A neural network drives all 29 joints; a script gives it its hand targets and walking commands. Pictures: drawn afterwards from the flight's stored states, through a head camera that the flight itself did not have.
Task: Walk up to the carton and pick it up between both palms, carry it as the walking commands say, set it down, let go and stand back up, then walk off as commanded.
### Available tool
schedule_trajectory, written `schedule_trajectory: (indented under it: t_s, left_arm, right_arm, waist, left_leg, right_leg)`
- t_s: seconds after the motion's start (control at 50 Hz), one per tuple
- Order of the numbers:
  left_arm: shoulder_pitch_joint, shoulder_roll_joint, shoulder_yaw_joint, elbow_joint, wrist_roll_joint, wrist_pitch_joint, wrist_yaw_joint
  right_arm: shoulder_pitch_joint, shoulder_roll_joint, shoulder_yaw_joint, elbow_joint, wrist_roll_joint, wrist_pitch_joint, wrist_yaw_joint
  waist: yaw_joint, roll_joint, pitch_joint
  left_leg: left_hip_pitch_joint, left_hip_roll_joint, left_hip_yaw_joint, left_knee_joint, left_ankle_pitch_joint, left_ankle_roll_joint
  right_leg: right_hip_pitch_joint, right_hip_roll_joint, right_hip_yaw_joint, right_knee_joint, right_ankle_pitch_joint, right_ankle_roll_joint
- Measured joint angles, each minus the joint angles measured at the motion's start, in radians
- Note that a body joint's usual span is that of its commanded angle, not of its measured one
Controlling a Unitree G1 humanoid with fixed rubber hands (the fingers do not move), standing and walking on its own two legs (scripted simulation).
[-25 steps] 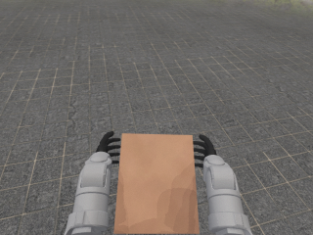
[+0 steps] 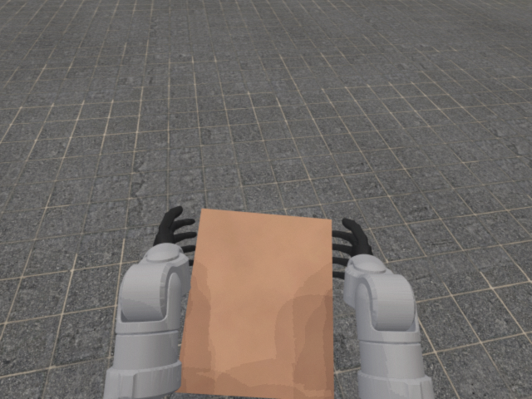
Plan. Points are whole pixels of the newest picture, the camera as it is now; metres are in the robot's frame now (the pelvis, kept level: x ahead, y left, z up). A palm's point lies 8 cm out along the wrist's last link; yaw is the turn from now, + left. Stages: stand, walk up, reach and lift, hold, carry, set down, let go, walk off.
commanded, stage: carry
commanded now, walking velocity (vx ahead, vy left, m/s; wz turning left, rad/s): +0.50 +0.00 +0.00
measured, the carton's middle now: (257, 302) +0.28 +0.01 -0.03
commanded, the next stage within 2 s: none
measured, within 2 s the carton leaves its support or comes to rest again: neither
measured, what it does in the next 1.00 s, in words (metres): walks ahead: right foot, then left foot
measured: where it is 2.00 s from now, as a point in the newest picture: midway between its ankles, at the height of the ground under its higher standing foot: (259, 191)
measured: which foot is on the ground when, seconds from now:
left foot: down 0.00-0.20, up 0.22-0.60, down 0.62-1.00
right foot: up 0.00-0.16, down 0.18-0.62, up 0.64-1.00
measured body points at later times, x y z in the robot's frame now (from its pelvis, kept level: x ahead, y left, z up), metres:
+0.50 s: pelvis +0.27 -0.04 +0.00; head +0.31 -0.05 +0.45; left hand +0.58 +0.13 +0.08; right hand +0.60 -0.15 +0.06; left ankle +0.38 +0.10 -0.71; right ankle +0.19 -0.11 -0.75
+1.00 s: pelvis +0.61 -0.01 -0.01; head +0.64 +0.00 +0.44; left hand +0.92 +0.14 +0.08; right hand +0.92 -0.14 +0.08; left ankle +0.49 +0.07 -0.75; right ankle +0.75 -0.13 -0.71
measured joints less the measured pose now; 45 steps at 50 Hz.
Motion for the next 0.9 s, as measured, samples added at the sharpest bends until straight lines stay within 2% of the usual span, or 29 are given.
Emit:
schedule_trajectory:
  t_s: [0.06,0.12,0.16,0.18,0.2,0.24,0.28,0.32,0.42,0.5,0.58,0.62,0.64,0.66,0.7,0.74,0.8,0.9]
  left_arm:
    - [-0.027,-0.008,-0.006,-0.027,0.003,0.036,0.006]
    - [-0.048,-0.014,0.004,-0.050,0.014,0.064,-0.001]
    - [-0.065,-0.019,0.014,-0.054,0.024,0.081,-0.008]
    - [-0.080,-0.024,0.019,-0.050,0.029,0.088,-0.010]
    - [-0.093,-0.029,0.020,-0.033,0.035,0.083,-0.014]
    - [-0.109,-0.035,0.021,0.009,0.050,0.072,-0.024]
    - [-0.108,-0.035,0.022,0.035,0.051,0.081,-0.018]
    - [-0.098,-0.031,0.021,0.037,0.037,0.088,-0.002]
    - [-0.092,-0.029,0.026,-0.012,0.008,0.081,0.026]
    - [-0.097,-0.031,0.022,-0.053,0.004,0.078,0.026]
    - [-0.102,-0.033,0.016,-0.069,0.015,0.085,0.012]
    - [-0.101,-0.033,0.018,-0.072,0.022,0.091,0.009]
    - [-0.100,-0.031,0.026,-0.069,0.026,0.088,0.005]
    - [-0.096,-0.029,0.034,-0.065,0.030,0.084,0.000]
    - [-0.081,-0.025,0.038,-0.062,0.031,0.085,-0.001]
    - [-0.074,-0.022,0.032,-0.050,0.020,0.091,0.014]
    - [-0.079,-0.024,0.026,-0.034,0.010,0.092,0.028]
    - [-0.087,-0.028,0.017,-0.050,0.029,0.070,0.002]
  right_arm:
    - [-0.021,0.005,-0.010,-0.049,0.016,0.054,-0.044]
    - [-0.053,0.013,-0.028,-0.074,0.019,0.095,-0.054]
    - [-0.073,0.018,-0.039,-0.083,0.016,0.119,-0.058]
    - [-0.084,0.021,-0.048,-0.088,0.013,0.129,-0.060]
    - [-0.094,0.023,-0.064,-0.085,0.010,0.131,-0.062]
    - [-0.100,0.025,-0.088,-0.068,0.011,0.128,-0.067]
    - [-0.094,0.024,-0.090,-0.049,0.015,0.137,-0.072]
    - [-0.093,0.023,-0.083,-0.038,0.021,0.143,-0.081]
    - [-0.114,0.030,-0.083,-0.047,-0.004,0.122,-0.049]
    - [-0.114,0.031,-0.077,-0.084,-0.029,0.111,-0.018]
    - [-0.106,0.028,-0.073,-0.113,-0.033,0.116,-0.012]
    - [-0.108,0.029,-0.070,-0.108,-0.032,0.118,-0.013]
    - [-0.110,0.030,-0.064,-0.092,-0.031,0.109,-0.012]
    - [-0.114,0.031,-0.060,-0.074,-0.031,0.100,-0.011]
    - [-0.116,0.032,-0.051,-0.049,-0.028,0.098,-0.018]
    - [-0.108,0.029,-0.048,-0.034,-0.024,0.103,-0.023]
    - [-0.095,0.025,-0.055,-0.037,-0.004,0.104,-0.039]
    - [-0.096,0.025,-0.066,-0.078,0.012,0.095,-0.050]
  waist:
    - [-0.011,0.000,0.021]
    - [-0.022,-0.001,0.036]
    - [-0.027,-0.002,0.039]
    - [-0.030,-0.008,0.037]
    - [-0.026,0.007,0.036]
    - [-0.022,0.015,0.049]
    - [-0.021,0.008,0.066]
    - [-0.012,0.002,0.082]
    - [0.021,-0.008,0.122]
    - [0.026,-0.005,0.134]
    - [0.021,-0.005,0.125]
    - [0.015,-0.014,0.115]
    - [0.006,-0.041,0.114]
    - [-0.002,-0.054,0.117]
    - [-0.008,-0.048,0.126]
    - [-0.010,-0.037,0.134]
    - [-0.015,-0.028,0.143]
    - [-0.018,-0.020,0.145]
  left_leg:
    - [0.059,0.006,-0.007,-0.049,-0.010,-0.014]
    - [0.110,0.013,-0.009,-0.040,-0.062,-0.036]
    - [0.127,0.021,-0.015,0.027,-0.133,-0.054]
    - [0.117,0.023,-0.023,0.098,-0.186,-0.061]
    - [0.074,0.046,-0.025,0.220,-0.231,-0.060]
    - [-0.061,0.046,-0.064,0.519,-0.246,-0.039]
    - [-0.182,0.037,-0.073,0.701,-0.204,-0.025]
    - [-0.274,0.045,-0.058,0.734,-0.144,-0.029]
    - [-0.405,0.060,-0.022,0.573,-0.020,-0.042]
    - [-0.413,0.055,0.019,0.360,0.098,-0.032]
    - [-0.351,0.029,0.084,0.187,0.179,-0.014]
    - [-0.283,0.006,0.119,0.120,0.180,0.011]
    - [-0.275,-0.011,0.136,0.149,0.158,0.051]
    - [-0.273,-0.017,0.145,0.185,0.122,0.073]
    - [-0.244,-0.009,0.152,0.195,0.070,0.079]
    - [-0.192,-0.005,0.154,0.148,0.060,0.062]
    - [-0.105,-0.003,0.148,0.061,0.052,0.055]
    - [0.034,0.006,0.128,-0.042,0.020,0.024]
  right_leg:
    - [-0.037,-0.002,-0.022,-0.113,0.092,0.006]
    - [-0.026,0.003,-0.057,-0.231,0.171,0.000]
    - [0.023,0.011,-0.092,-0.313,0.204,-0.013]
    - [0.057,0.011,-0.102,-0.347,0.207,-0.029]
    - [0.055,0.020,-0.117,-0.317,0.212,-0.066]
    - [0.061,0.021,-0.137,-0.262,0.155,-0.109]
    - [0.114,0.019,-0.151,-0.295,0.126,-0.114]
    - [0.176,0.022,-0.157,-0.361,0.128,-0.106]
    - [0.326,0.029,-0.145,-0.503,0.122,-0.096]
    - [0.440,0.030,-0.134,-0.559,0.077,-0.069]
    - [0.540,0.026,-0.123,-0.547,-0.018,-0.033]
    - [0.564,0.009,-0.108,-0.460,-0.105,-0.011]
    - [0.535,-0.025,-0.099,-0.350,-0.150,-0.004]
    - [0.473,-0.042,-0.068,-0.184,-0.141,-0.003]
    - [0.312,-0.022,0.011,0.140,-0.110,-0.012]
    - [0.177,-0.009,0.038,0.290,-0.053,-0.020]
    - [0.042,-0.022,0.032,0.232,0.006,-0.013]
    - [-0.079,-0.042,-0.008,-0.022,0.125,-0.005]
